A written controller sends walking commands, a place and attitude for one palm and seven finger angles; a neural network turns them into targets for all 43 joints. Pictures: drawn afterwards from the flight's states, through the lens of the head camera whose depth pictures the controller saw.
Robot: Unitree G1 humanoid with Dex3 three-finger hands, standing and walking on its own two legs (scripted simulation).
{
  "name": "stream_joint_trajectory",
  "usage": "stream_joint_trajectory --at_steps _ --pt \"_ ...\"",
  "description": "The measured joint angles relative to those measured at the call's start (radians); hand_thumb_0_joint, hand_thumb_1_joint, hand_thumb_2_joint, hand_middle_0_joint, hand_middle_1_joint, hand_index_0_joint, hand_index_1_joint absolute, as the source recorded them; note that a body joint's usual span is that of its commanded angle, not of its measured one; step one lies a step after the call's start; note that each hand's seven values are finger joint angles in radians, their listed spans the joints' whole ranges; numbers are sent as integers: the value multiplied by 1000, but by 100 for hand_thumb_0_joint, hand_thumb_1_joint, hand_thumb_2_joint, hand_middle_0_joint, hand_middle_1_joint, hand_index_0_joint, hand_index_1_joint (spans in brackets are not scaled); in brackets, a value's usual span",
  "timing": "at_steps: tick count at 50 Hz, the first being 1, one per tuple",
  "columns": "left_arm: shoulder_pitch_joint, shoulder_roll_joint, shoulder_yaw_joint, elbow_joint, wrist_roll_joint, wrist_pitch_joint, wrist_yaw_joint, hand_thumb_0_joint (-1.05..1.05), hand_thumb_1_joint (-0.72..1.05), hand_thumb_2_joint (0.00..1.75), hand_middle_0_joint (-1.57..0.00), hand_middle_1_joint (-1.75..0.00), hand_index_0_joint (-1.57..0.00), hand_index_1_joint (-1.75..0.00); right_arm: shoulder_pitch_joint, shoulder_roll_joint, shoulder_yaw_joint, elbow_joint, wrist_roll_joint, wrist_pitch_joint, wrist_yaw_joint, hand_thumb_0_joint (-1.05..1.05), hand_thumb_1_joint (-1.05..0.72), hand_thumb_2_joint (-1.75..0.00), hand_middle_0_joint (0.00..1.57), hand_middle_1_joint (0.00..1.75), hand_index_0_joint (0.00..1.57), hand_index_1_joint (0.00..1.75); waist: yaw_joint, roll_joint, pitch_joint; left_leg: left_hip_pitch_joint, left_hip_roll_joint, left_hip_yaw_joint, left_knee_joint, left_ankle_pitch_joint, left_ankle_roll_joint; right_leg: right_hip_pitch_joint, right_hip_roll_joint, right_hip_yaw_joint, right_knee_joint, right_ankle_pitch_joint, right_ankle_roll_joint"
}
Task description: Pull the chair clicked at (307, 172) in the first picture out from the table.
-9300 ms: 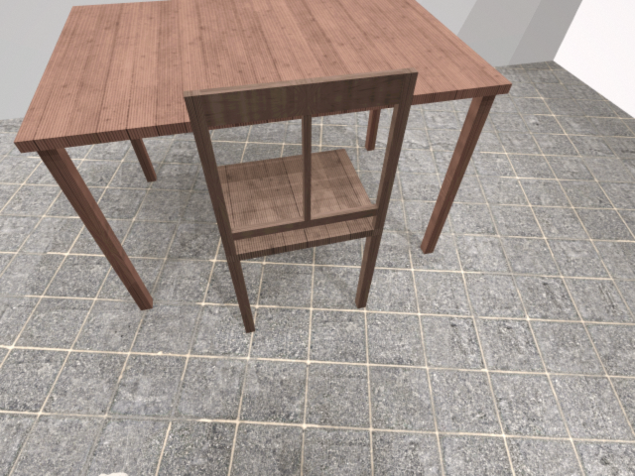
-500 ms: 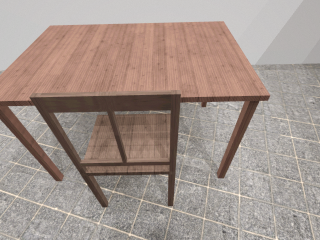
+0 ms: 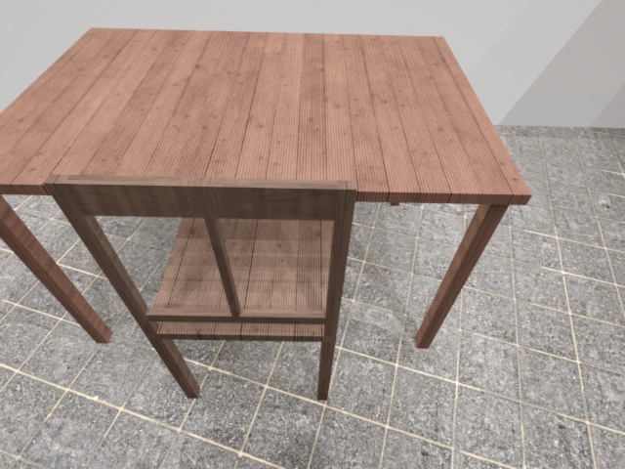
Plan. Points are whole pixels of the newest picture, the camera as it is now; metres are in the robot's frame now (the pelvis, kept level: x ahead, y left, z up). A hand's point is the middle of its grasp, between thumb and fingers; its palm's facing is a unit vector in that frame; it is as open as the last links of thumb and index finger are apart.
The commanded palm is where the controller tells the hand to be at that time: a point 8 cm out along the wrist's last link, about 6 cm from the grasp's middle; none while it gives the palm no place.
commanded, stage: come to a stop and stand still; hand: left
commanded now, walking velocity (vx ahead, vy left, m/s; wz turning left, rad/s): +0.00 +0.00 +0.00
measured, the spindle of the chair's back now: (225, 271) +0.46 +0.19 -0.10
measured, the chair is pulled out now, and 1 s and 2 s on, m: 0.00 0.00 0.00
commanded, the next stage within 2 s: look again from close up in 0.30 s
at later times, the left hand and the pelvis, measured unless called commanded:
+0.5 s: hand out of the picture -0.01 +0.19 -0.17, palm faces +0.02 -0.98 -0.21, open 7.4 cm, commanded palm none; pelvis +0.00 +0.02 +0.00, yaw +0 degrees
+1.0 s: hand out of the picture -0.02 +0.19 -0.17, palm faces +0.02 -0.98 -0.18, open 7.4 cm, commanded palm none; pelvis +0.00 +0.02 +0.00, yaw +0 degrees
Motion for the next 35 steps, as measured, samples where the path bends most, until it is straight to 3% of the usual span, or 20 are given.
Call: stream_joint_trajectory --at_steps 35 --pt "-7 10 3 8 1 8 0 0 91 90 -20 -30 -20 -30 21 9 6 13 1 -6 0 1 -91 -90 19 30 20 30 -1 0 0 30 -34 14 -41 13 31 25 -34 12 -32 11 32"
